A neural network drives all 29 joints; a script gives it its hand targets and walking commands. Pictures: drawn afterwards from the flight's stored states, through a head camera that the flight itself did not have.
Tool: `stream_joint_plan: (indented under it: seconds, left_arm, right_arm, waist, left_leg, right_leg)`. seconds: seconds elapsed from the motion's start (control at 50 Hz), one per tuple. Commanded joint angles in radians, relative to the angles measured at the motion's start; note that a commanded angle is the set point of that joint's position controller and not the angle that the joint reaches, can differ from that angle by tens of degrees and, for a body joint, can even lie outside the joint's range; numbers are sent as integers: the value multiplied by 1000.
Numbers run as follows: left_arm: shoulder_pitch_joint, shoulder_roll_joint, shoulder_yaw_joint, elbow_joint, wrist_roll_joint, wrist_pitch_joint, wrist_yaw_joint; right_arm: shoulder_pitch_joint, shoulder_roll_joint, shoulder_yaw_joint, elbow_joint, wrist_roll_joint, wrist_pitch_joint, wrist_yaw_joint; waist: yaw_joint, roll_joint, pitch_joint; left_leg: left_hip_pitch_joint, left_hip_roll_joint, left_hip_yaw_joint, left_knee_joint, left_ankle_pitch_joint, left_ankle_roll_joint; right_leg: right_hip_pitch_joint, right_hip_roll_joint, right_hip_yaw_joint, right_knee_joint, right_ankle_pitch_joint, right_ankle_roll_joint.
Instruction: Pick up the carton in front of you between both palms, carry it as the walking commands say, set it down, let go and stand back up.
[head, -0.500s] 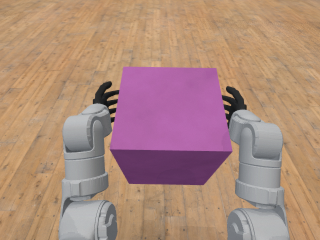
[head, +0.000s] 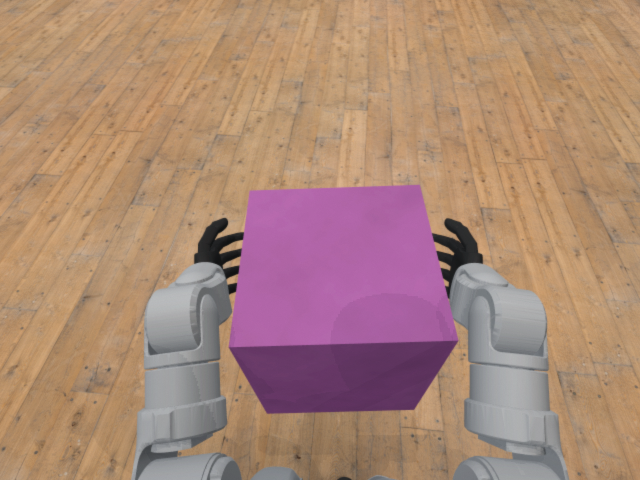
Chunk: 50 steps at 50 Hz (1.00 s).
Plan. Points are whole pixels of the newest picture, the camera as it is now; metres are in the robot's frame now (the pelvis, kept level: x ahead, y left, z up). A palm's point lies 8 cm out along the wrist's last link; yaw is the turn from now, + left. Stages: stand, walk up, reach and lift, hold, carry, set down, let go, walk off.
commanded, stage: carry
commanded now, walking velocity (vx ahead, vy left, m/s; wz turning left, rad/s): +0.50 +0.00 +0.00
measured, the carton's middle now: (337, 307) +0.33 +0.02 +0.01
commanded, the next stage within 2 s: none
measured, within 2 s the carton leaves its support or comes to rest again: neither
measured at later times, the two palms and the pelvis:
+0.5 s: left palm (247, 108) +0.62 +0.18 +0.10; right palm (435, 123) +0.60 -0.12 +0.11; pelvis +0.34 +0.05 +0.02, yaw -3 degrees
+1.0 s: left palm (292, 35) +0.91 +0.14 +0.09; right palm (434, 39) +0.92 -0.16 +0.09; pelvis +0.67 -0.01 +0.01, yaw +1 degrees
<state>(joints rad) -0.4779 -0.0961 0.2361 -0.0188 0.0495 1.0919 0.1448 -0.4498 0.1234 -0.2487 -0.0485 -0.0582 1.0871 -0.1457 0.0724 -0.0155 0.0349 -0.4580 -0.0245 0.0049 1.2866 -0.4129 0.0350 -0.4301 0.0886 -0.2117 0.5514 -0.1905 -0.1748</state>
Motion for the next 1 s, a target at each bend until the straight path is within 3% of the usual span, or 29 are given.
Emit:
stream_joint_plan:
  seconds: [0.0,0.02,0.06,0.12,0.18,0.22,0.24,0.3,0.32,0.34,0.36,0.38,0.4,0.44,0.48,0.5,0.52,0.56,0.62,0.74,0.76,0.8,0.82,0.84,0.86,0.88,0.9,0.96,0.98]
  left_arm:
    - [-681,-1028,-789,-117,-375,-38,-156]
    - [-659,-1003,-792,-131,-369,-42,-158]
    - [-644,-973,-799,-192,-374,-53,-158]
    - [-523,-894,-766,-153,-330,-44,-148]
    - [-440,-842,-750,-160,-305,-27,-142]
    - [-394,-822,-733,-204,-291,-8,-137]
    - [-344,-827,-725,-198,-287,7,-140]
    - [-264,-808,-735,-273,-279,41,-147]
    - [-250,-812,-743,-296,-282,54,-148]
    - [-207,-795,-750,-287,-269,69,-153]
    - [-197,-794,-753,-304,-269,79,-157]
    - [-180,-802,-752,-308,-275,99,-162]
    - [-212,-824,-790,-352,-288,103,-171]
    - [-128,-882,-783,-363,-285,102,-192]
    - [-133,-959,-816,-412,-302,92,-196]
    - [-144,-984,-830,-424,-306,86,-199]
    - [-89,-977,-814,-423,-286,86,-198]
    - [6,-966,-833,-417,-265,81,-191]
    - [69,-920,-835,-456,-264,96,-187]
    - [-8,-860,-859,-548,-297,117,-190]
    - [28,-858,-843,-493,-286,126,-188]
    - [48,-839,-837,-514,-291,127,-191]
    - [41,-832,-841,-531,-279,127,-196]
    - [71,-830,-831,-527,-281,125,-199]
    - [57,-845,-819,-472,-285,126,-200]
    - [88,-834,-823,-450,-289,120,-204]
    - [80,-895,-834,-478,-313,108,-210]
    - [30,-976,-848,-476,-318,80,-218]
    - [44,-980,-851,-446,-313,72,-222]
  right_arm:
    - [-601,860,670,-113,204,-30,110]
    - [-567,856,662,-103,197,-38,112]
    - [-560,868,708,-146,230,-59,115]
    - [-489,848,744,-119,227,-57,100]
    - [-435,803,751,-159,227,-35,94]
    - [-425,816,773,-187,263,-9,99]
    - [-404,810,792,-215,266,0,102]
    - [-335,825,795,-258,272,43,113]
    - [-300,828,816,-296,287,50,122]
    - [-255,795,793,-274,264,68,122]
    - [-220,798,786,-290,253,79,127]
    - [-221,782,797,-282,247,87,130]
    - [-205,834,809,-296,273,91,142]
    - [-196,912,845,-362,322,95,172]
    - [-172,955,872,-386,346,90,191]
    - [-206,960,883,-429,351,85,194]
    - [-157,959,884,-447,351,86,199]
    - [-53,947,872,-424,357,86,210]
    - [7,863,853,-468,336,100,217]
    - [5,820,836,-470,329,119,208]
    - [-1,793,840,-503,319,118,205]
    - [13,797,852,-493,313,125,202]
    - [28,784,841,-485,293,128,202]
    - [18,796,852,-498,306,128,203]
    - [1,794,850,-488,295,132,198]
    - [1,788,851,-515,313,129,205]
    - [-14,828,881,-516,320,123,209]
    - [-17,929,895,-482,325,91,220]
    - [7,941,880,-453,307,80,222]
  waist:
    - [-68,-6,-474]
    - [-80,34,-480]
    - [-43,-6,-513]
    - [-27,-99,-503]
    - [-25,-66,-418]
    - [-6,-107,-383]
    - [-16,-80,-368]
    - [-52,-174,-393]
    - [-67,-182,-429]
    - [-75,-123,-442]
    - [-95,-50,-506]
    - [-92,204,-580]
    - [-101,181,-487]
    - [-92,71,-432]
    - [-79,46,-374]
    - [-79,103,-384]
    - [-79,78,-356]
    - [-85,150,-326]
    - [-89,145,-286]
    - [-90,162,-173]
    - [-97,136,-146]
    - [-77,185,-242]
    - [-60,172,-306]
    - [-44,98,-362]
    - [-42,-116,-433]
    - [-47,-278,-463]
    - [-46,-214,-482]
    - [-60,-46,-403]
    - [-71,-28,-403]
  left_leg:
    - [-165,98,-26,-112,69,-14]
    - [-142,104,-2,-203,63,-23]
    - [-180,90,16,-366,89,-32]
    - [-256,79,84,-477,272,-40]
    - [-252,53,134,-588,329,-36]
    - [-248,32,149,-682,375,-27]
    - [-230,15,159,-724,399,-23]
    - [30,-37,238,-852,430,1]
    - [212,-42,238,-897,445,0]
    - [391,-28,254,-924,405,-6]
    - [636,147,36,-856,322,45]
    - [844,449,-458,-895,336,226]
    - [787,453,-549,-999,359,270]
    - [603,406,-333,-1011,406,207]
    - [446,335,-190,-1089,316,123]
    - [468,301,-128,-1101,297,107]
    - [407,292,-76,-1118,337,114]
    - [473,272,-42,-1114,443,102]
    - [561,250,33,-1083,637,82]
    - [545,224,92,-1075,742,72]
    - [519,233,117,-1073,805,64]
    - [547,235,174,-900,980,28]
    - [490,212,224,-769,979,0]
    - [353,178,224,-582,815,-13]
    - [74,90,204,-286,483,-51]
    - [-102,-25,111,-48,-30,-71]
    - [-149,43,8,52,-31,-34]
    - [-124,170,-13,-103,90,0]
    - [-71,163,-1,-174,111,-2]
  right_leg:
    - [407,-378,495,-263,143,-67]
    - [363,-388,465,-278,151,-83]
    - [480,-379,411,-262,325,-89]
    - [610,-309,270,-227,537,-8]
    - [627,-274,212,-224,663,14]
    - [679,-269,201,-216,703,25]
    - [696,-270,193,-218,739,35]
    - [661,-249,101,-103,1005,88]
    - [585,-253,69,-16,919,114]
    - [453,-232,45,114,776,128]
    - [213,-238,95,314,451,148]
    - [-109,-95,107,593,-70,175]
    - [-249,-75,186,739,-291,160]
    - [-249,-177,243,760,-213,137]
    - [-176,-216,215,591,-120,162]
    - [-170,-201,187,511,-101,172]
    - [-127,-208,159,453,-96,190]
    - [-201,-201,120,357,-32,212]
    - [-284,-197,86,230,56,214]
    - [-201,-167,37,15,131,166]
    - [-162,-131,-25,-19,194,159]
    - [57,-95,-47,-63,162,143]
    - [250,-75,-60,-93,146,147]
    - [445,-85,-40,-95,63,146]
    - [635,-381,401,-160,-70,53]
    - [712,-537,760,-331,4,-46]
    - [669,-520,641,-307,86,-52]
    - [452,-440,379,-339,90,29]
    - [399,-405,317,-342,57,45]
